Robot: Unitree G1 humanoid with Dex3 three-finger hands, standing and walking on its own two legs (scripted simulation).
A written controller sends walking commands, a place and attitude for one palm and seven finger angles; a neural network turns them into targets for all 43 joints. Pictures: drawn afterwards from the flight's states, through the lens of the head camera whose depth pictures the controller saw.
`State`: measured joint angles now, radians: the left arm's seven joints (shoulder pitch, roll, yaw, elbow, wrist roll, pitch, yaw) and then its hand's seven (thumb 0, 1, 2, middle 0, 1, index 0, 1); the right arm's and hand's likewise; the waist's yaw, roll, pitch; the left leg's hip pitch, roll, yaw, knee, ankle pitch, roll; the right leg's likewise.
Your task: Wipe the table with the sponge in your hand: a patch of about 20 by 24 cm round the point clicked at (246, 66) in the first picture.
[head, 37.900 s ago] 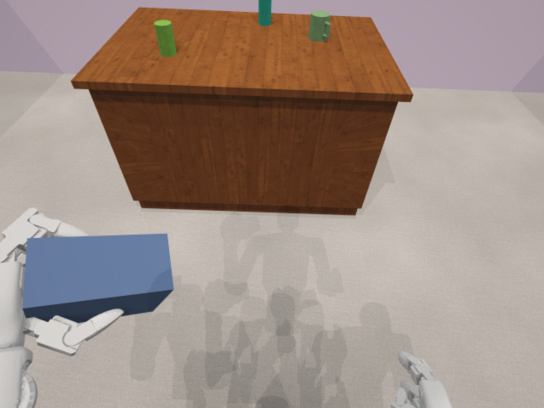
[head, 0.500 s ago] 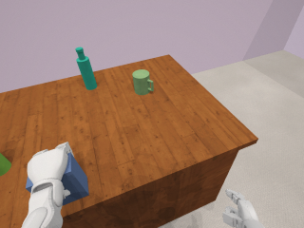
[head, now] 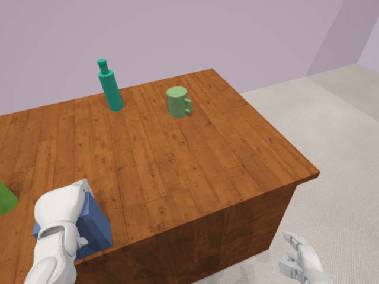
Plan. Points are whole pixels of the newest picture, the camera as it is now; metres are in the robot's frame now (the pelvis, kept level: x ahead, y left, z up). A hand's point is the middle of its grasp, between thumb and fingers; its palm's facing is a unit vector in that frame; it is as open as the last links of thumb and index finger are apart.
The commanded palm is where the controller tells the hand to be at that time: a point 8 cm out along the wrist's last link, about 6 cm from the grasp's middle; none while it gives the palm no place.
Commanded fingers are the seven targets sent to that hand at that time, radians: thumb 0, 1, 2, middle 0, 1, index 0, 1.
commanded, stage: lift the sponge slowly off the table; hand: left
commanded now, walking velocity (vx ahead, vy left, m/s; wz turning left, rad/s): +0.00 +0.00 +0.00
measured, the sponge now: (81, 233) +0.21 +0.30 -0.02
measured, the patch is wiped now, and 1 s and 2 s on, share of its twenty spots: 1.00 1.00 1.00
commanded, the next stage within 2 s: bring the sponge back beside the body in 1.72 s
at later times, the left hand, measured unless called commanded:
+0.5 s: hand (68, 214) +0.22 +0.29 +0.06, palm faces +0.01 -0.12 -0.99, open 10.7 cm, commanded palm +0.20 +0.29 +0.13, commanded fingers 0.00 0.10 1.30 -1.20 -1.60 -1.20 -1.60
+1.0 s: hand (59, 204) +0.22 +0.30 +0.10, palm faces +0.07 -0.10 -0.99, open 10.7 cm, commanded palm +0.19 +0.29 +0.17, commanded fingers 0.00 0.10 1.30 -1.20 -1.60 -1.20 -1.60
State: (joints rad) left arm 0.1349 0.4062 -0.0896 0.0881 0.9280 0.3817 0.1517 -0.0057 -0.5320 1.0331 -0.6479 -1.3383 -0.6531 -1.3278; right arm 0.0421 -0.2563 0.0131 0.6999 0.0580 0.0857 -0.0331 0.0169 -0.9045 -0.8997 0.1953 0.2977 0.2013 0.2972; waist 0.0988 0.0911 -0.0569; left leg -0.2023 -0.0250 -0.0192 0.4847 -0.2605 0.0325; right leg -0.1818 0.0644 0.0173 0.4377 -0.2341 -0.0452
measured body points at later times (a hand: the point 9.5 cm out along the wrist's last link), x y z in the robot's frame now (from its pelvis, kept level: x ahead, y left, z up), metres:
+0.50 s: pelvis +0.00 +0.00 +0.00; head -0.03 -0.04 +0.45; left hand +0.21 +0.29 +0.11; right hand +0.24 -0.21 -0.08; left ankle +0.00 +0.10 -0.74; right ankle +0.00 -0.10 -0.74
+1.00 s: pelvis -0.01 +0.00 +0.00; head -0.04 -0.04 +0.45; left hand +0.21 +0.30 +0.15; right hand +0.24 -0.20 -0.07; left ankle +0.00 +0.10 -0.74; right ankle +0.00 -0.10 -0.74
